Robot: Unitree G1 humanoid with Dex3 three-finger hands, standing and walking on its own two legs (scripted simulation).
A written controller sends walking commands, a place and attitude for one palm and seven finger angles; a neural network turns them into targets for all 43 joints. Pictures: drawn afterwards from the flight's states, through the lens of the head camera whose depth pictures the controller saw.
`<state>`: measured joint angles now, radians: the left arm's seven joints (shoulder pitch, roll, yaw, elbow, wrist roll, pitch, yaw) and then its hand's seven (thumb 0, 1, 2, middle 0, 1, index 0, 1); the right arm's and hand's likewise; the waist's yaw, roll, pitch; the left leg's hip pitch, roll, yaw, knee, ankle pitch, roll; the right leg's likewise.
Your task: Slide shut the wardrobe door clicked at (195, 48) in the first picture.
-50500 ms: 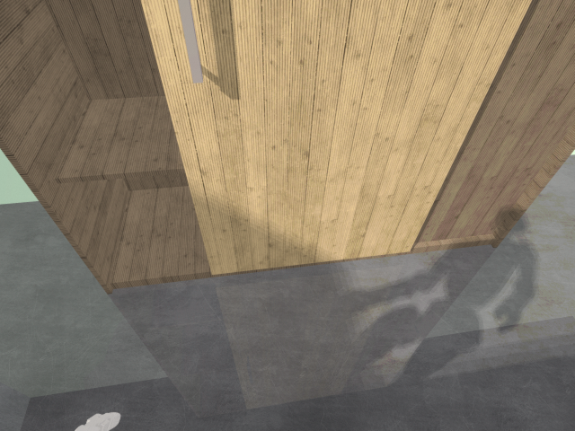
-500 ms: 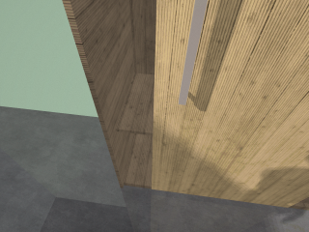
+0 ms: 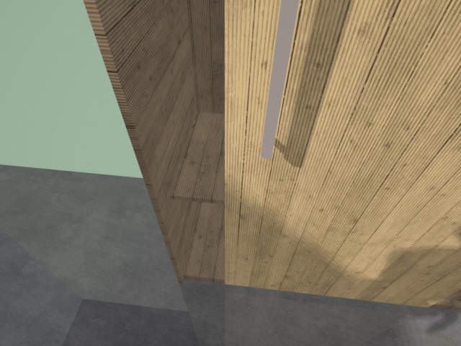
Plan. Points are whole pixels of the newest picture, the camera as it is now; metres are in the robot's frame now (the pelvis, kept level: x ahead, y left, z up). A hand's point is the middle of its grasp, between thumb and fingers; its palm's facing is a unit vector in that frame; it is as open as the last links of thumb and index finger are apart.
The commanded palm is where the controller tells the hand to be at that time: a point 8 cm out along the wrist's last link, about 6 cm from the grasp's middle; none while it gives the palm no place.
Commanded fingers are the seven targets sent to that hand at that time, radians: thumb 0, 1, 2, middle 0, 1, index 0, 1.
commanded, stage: look again from close up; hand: right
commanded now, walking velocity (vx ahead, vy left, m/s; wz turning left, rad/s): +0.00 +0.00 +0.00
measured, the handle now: (278, 66) +0.45 -0.04 +0.27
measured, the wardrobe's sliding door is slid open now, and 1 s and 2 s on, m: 0.18 0.18 0.18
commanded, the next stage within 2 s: shuffle to correct the standing spot in 0.26 s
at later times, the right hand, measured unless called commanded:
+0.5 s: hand out of the picture +0.01 -0.20 -0.17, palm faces +0.00 +0.97 -0.24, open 7.4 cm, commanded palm none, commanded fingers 0.00 -0.90 -0.90 0.20 0.30 0.20 0.30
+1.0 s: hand out of the picture -0.08 -0.11 -0.19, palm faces +0.12 +0.98 -0.15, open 7.4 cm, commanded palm none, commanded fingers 0.00 -0.90 -0.90 0.20 0.30 0.20 0.30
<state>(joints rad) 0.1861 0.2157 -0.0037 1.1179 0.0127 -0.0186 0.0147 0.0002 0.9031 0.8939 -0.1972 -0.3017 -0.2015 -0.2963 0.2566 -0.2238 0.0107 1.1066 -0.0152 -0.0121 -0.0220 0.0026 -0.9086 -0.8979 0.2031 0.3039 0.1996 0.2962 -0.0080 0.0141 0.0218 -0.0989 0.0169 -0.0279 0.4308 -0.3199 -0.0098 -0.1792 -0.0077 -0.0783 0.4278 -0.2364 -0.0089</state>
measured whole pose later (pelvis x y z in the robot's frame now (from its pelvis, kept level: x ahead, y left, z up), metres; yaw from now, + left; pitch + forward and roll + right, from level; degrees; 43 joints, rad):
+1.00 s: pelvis -0.01 +0.05 -0.01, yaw -3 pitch +1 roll +1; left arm 0.27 0.15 0.04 1.12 0.02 0.02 0.06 0.00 0.91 0.89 -0.20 -0.30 -0.20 -0.30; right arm 0.41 -0.13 -0.03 1.06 -0.04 0.04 -0.02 0.00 -0.91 -0.90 0.20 0.30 0.20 0.30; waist -0.02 0.02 0.03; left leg -0.17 -0.07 0.06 0.51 -0.35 0.08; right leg -0.38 -0.05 -0.08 0.83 -0.49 0.00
